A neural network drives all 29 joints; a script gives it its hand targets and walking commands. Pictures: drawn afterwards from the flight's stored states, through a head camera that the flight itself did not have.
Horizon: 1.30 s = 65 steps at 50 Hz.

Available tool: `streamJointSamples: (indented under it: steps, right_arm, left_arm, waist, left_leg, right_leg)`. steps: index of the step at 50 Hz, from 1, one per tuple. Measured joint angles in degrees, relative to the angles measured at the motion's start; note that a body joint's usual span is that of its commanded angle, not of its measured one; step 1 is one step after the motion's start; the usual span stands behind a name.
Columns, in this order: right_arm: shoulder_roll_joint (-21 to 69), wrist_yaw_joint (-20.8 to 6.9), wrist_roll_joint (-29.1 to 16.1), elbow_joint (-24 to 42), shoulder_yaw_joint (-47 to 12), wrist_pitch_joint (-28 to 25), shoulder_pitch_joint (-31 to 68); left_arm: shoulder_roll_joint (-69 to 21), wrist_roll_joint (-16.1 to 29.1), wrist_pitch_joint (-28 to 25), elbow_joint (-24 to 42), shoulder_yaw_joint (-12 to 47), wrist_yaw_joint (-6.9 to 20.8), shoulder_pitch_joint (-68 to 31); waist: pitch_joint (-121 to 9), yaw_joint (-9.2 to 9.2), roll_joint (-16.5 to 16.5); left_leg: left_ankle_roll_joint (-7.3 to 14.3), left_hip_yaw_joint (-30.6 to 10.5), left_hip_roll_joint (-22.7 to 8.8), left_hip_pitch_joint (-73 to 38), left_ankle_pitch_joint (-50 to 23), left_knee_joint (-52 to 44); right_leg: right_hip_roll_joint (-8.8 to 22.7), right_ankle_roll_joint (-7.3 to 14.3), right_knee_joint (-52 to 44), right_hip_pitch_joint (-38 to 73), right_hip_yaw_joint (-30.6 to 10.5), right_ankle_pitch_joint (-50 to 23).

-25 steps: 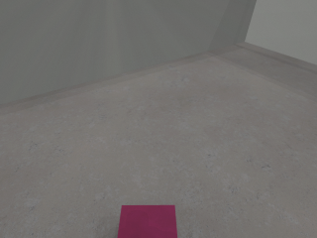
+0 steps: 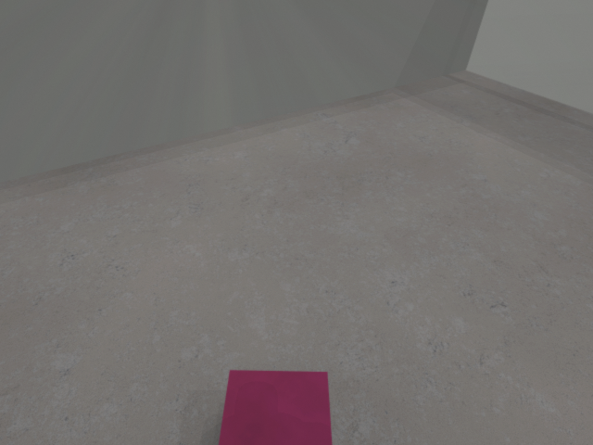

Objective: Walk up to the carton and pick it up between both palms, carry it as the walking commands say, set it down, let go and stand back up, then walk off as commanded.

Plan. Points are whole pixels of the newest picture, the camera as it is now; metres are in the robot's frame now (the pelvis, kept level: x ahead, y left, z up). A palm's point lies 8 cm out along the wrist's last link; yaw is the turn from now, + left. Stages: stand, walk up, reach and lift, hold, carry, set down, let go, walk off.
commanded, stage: stand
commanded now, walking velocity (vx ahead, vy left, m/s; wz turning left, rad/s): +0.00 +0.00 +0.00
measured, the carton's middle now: (277, 430) +0.41 +0.05 -0.63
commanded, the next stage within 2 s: walk off in 0.90 s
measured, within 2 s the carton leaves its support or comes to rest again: neither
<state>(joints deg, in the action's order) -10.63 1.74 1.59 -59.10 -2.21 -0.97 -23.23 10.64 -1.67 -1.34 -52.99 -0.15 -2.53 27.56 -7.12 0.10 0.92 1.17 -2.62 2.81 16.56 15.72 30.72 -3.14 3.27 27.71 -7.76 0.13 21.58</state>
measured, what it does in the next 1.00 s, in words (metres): stands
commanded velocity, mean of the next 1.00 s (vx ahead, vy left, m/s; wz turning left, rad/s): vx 0.00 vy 0.00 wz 0.00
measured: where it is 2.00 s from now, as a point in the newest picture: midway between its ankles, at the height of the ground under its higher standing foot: outside the picture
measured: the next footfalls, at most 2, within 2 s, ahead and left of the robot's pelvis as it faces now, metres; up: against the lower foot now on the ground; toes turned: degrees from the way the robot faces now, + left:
right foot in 1.94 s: +0.01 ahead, -0.09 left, +0.00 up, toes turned +15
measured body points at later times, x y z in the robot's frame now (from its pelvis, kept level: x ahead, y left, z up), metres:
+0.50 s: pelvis -0.01 -0.01 +0.00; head -0.04 +0.00 +0.45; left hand -0.07 +0.20 -0.16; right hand -0.06 -0.22 -0.16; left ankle +0.00 +0.11 -0.73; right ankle -0.08 -0.08 -0.73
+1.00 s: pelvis -0.02 -0.02 +0.00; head -0.03 -0.02 +0.45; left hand -0.10 +0.18 -0.16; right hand -0.06 -0.22 -0.16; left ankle +0.00 +0.11 -0.73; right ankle -0.08 -0.08 -0.73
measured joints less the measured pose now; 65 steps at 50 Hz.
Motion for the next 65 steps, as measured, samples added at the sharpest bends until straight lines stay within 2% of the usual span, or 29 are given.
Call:
streamJointSamples:
  steps: [24,55,60,62,65]
  right_arm:
    - [3.1,0.5,-0.6,-7.8,-0.9,1.0,1.1]
    - [4.4,1.1,-1.1,-10.6,-1.3,1.5,3.1]
    - [3.8,1.2,-0.8,-8.8,-0.8,1.9,3.3]
    - [3.4,1.2,-0.5,-7.6,-0.4,2.1,3.4]
    - [2.7,1.0,0.2,-5.7,0.4,2.7,3.8]
  left_arm:
    - [-3.3,0.1,0.1,-7.0,0.8,-0.5,0.0]
    - [-4.8,0.4,0.1,-11.8,1.5,-0.6,-1.4]
    - [-4.2,0.4,0.5,-10.6,0.6,-1.4,-2.5]
    - [-3.3,0.3,0.8,-9.7,-0.2,-1.8,-3.3]
    - [-1.7,0.0,0.9,-8.5,-1.3,-2.3,-4.2]
  waist:
    - [3.0,-0.16,-0.1]
    - [5.7,-0.64,-0.3]
    - [6.7,-0.31,-1.0]
    - [7.0,-0.04,-1.1]
    - [7.1,-0.19,-0.3]
  left_leg:
    - [-0.9,-1.1,-0.6,-1.4,-2.0,-1.7]
    - [-2.0,-2.1,-1.5,-2.3,-2.8,-2.5]
    - [-2.1,-3.0,-1.7,0.3,-1.1,2.0]
    - [-2.0,-1.6,-2.3,2.5,0.3,6.2]
    - [-2.0,1.5,-3.8,5.7,7.4,15.0]
  right_leg:
    - [-0.7,0.8,-1.7,1.5,1.0,-1.8]
    - [-1.7,1.8,-3.4,3.0,1.8,-2.9]
    - [-2.2,1.9,-1.3,1.9,3.3,-1.9]
    - [-2.1,2.0,0.6,1.2,4.7,-0.7]
    - [-1.2,2.0,4.0,0.1,6.8,1.7]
